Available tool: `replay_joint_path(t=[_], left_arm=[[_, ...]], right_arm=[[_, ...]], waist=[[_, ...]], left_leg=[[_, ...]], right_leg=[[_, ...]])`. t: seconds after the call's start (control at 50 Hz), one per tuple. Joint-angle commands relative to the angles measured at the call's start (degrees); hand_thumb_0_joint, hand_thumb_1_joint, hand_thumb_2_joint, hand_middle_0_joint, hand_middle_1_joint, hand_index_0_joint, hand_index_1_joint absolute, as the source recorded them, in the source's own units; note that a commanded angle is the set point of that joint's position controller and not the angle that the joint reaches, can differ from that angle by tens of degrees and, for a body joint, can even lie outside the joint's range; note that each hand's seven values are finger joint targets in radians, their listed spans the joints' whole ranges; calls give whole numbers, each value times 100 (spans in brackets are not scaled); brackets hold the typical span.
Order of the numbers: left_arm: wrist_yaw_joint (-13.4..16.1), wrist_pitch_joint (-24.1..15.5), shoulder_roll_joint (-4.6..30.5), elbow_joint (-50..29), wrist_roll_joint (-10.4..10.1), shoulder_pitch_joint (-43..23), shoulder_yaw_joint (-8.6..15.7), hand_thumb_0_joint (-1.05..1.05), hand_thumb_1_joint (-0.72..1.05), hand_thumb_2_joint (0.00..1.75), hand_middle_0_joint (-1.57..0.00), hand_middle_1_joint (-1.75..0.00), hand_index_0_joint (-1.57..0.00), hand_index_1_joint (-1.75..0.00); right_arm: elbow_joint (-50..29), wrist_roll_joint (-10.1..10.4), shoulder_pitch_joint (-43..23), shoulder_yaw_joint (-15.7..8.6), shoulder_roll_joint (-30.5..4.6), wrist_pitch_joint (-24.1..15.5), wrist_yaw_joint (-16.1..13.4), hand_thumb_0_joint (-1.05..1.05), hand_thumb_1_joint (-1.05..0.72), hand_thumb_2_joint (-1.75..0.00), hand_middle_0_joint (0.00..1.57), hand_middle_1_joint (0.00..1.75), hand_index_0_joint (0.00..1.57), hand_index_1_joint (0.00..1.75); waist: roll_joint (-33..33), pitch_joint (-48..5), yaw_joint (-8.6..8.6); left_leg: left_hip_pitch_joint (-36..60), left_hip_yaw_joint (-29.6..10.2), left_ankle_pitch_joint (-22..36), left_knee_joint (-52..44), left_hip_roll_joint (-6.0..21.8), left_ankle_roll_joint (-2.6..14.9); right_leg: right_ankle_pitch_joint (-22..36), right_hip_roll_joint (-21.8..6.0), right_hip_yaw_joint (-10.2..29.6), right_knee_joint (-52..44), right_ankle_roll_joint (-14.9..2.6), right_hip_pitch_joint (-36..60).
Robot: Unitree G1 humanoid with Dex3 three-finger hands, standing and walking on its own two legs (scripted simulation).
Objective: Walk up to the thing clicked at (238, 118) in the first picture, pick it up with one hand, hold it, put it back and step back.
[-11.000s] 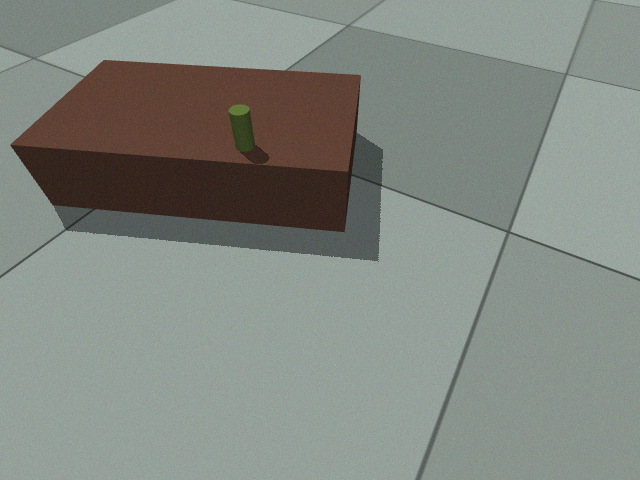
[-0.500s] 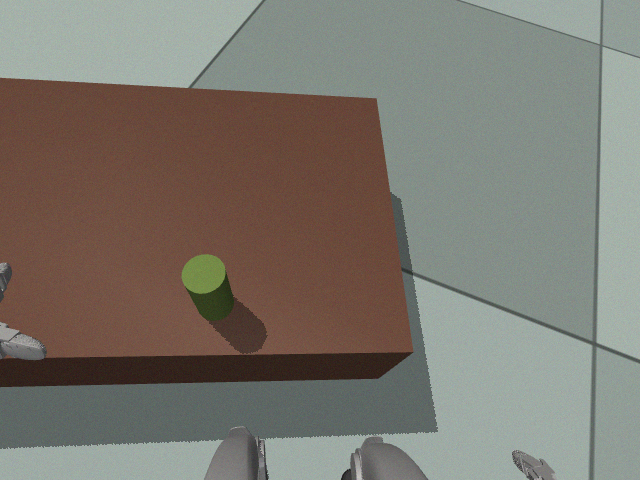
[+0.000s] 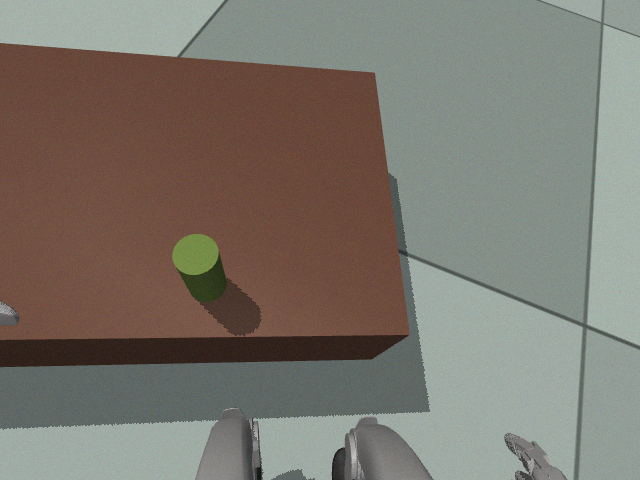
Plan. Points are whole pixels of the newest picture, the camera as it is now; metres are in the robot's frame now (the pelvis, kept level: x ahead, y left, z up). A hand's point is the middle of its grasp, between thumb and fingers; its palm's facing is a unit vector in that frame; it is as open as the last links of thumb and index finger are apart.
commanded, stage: go down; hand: left
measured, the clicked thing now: (202, 270) +0.47 +0.18 -0.28
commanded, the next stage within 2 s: none
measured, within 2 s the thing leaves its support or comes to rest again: neither
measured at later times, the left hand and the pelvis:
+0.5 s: hand out of the picture +0.39 +0.37 -0.01, palm faces +0.13 -0.99 -0.08, open 17.5 cm; pelvis +0.00 +0.00 -0.01, yaw +0 degrees
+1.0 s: hand out of the picture +0.41 +0.38 +0.00, palm faces +0.14 -0.99 -0.07, open 17.5 cm; pelvis +0.00 +0.00 -0.02, yaw +0 degrees
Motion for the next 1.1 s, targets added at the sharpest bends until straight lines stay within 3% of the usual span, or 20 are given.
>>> replay_joint_path(t=[0.0,0.12,0.24,0.32,0.4,0.46,0.52,0.54,0.62,0.68,0.7,0.76,0.84,0.92,0.96,1.0,1.08], left_arm=[[-34,-331,2284,-909,-212,-1271,407,0,-48,7,-7,-2,-4,-4],[-141,-335,2356,-953,-258,-1166,504,0,-52,7,-7,-2,-4,-4],[-185,-365,2448,-1047,-286,-1430,533,0,-54,7,-7,-1,-4,-4],[-225,-403,2450,-1020,-285,-1597,499,0,-56,7,-7,-3,-4,-5],[-227,-407,2517,-1059,-225,-1796,455,0,-54,8,-7,-2,-4,-5],[-216,-406,2622,-926,-217,-1747,516,0,-55,6,-7,-2,-4,-5],[-240,-422,2584,-939,-253,-1925,499,0,-55,7,-7,-3,-4,-5],[-235,-411,2722,-961,-257,-1887,580,0,-54,6,-7,-2,-4,-5],[-273,-376,2547,-752,-273,-1912,467,0,-54,7,-7,-2,-4,-5],[-318,-394,2761,-747,-294,-1951,584,0,-56,5,-7,-2,-5,-4],[-333,-409,2724,-759,-282,-2036,534,0,-56,6,-7,-3,-4,-5],[-330,-432,2837,-749,-285,-2109,594,0,-54,7,-7,-3,-4,-5],[-356,-433,2956,-779,-290,-2162,656,0,-53,7,-7,-3,-4,-5],[-390,-391,3092,-809,-274,-2048,718,0,-53,7,-7,-3,-4,-5],[-413,-359,2975,-757,-288,-2039,679,0,-52,8,-7,-3,-4,-5],[-416,-358,2845,-778,-307,-2153,574,0,-53,8,-7,-3,-3,-6],[-419,-392,2953,-750,-345,-2120,671,0,-54,7,-7,-3,-4,-5]], right_arm=[[-296,-15,822,-423,-1156,-105,-132,0,-89,-90,20,30,20,30],[-324,-9,792,-422,-1191,-77,-100,0,-90,-90,20,30,20,30],[-297,-7,883,-417,-1180,-69,-77,0,-91,-90,20,30,20,30],[-279,-2,846,-395,-1154,-64,-63,0,-91,-91,20,30,20,30],[-258,-39,901,-412,-1206,-46,-60,0,-91,-90,20,30,20,30],[-290,-24,826,-379,-1186,-54,-56,0,-91,-90,20,30,20,30],[-288,-24,868,-382,-1227,-52,-49,0,-91,-90,20,30,20,30],[-286,-27,878,-358,-1224,-44,-51,0,-91,-90,20,30,20,30],[-340,-11,859,-341,-1215,-47,-47,0,-91,-90,20,30,20,30],[-349,-24,847,-314,-1237,-57,-47,0,-91,-90,20,30,20,30],[-338,-30,871,-323,-1248,-47,-52,0,-91,-90,20,30,20,30],[-374,-20,856,-290,-1217,-59,-57,0,-90,-90,20,30,20,30],[-354,-25,909,-286,-1235,-50,-51,0,-91,-90,20,30,20,30],[-325,-33,961,-264,-1261,-34,-52,0,-91,-90,20,30,20,30],[-339,-34,974,-256,-1242,-32,-43,0,-90,-90,20,30,20,30],[-346,-21,967,-267,-1235,-21,-35,0,-90,-90,20,30,20,30],[-330,-3,962,-251,-1211,-34,-33,0,-90,-90,20,30,20,30]], waist=[[1200,-2614,153],[1305,-2698,211],[1098,-2756,110],[1187,-2663,75],[1436,-2750,63],[1483,-2591,116],[1471,-2728,26],[1518,-2734,114],[1236,-2669,-12],[1350,-2699,54],[1351,-2727,6],[1222,-2695,-2],[1371,-2888,30],[1560,-3051,82],[1506,-2972,55],[1464,-2826,-8],[1461,-2800,3]], left_leg=[[2815,-327,2133,-547,-141,-6],[2898,-422,2590,-466,-104,-49],[2718,-374,2690,-296,-141,28],[2620,-368,2308,-314,-147,21],[2811,-419,2446,-285,-133,-17],[2631,-446,1943,-386,-123,-45],[2770,-530,2124,-362,-77,-64],[2704,-515,2139,-346,-91,-61],[2500,-469,1918,-287,-115,-6],[2518,-498,2014,-233,-102,-24],[2519,-521,2031,-215,-97,-28],[2286,-428,1737,-161,-141,25],[2334,-440,1832,-116,-151,14],[2676,-525,2383,-86,-116,-44],[2653,-538,2410,-75,-114,-53],[2487,-522,2217,-93,-111,-34],[2344,-509,2043,-70,-119,-29]], right_leg=[[1480,99,145,-646,-238,138],[1616,109,84,-479,-242,-92],[1900,91,146,-465,-196,82],[1642,83,171,-433,-208,-65],[1572,85,128,-379,-232,-310],[1209,103,96,-361,-266,-367],[1258,124,38,-282,-271,-498],[1259,116,52,-273,-269,-447],[1263,119,94,-316,-250,-387],[1259,119,78,-232,-250,-501],[1257,127,64,-198,-256,-560],[1233,117,149,-258,-238,-404],[1275,116,149,-213,-248,-402],[1446,135,67,-124,-254,-524],[1451,150,46,-112,-262,-567],[1352,149,68,-132,-267,-617],[1319,147,76,-115,-255,-580]])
